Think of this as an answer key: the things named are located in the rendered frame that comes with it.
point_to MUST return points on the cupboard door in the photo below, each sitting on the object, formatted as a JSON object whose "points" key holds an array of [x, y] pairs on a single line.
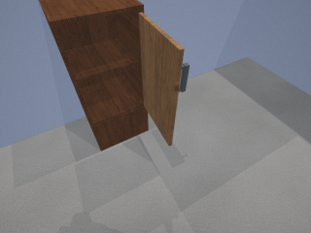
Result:
{"points": [[161, 62]]}

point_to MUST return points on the handle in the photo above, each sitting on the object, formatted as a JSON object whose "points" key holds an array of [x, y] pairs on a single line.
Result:
{"points": [[184, 77]]}

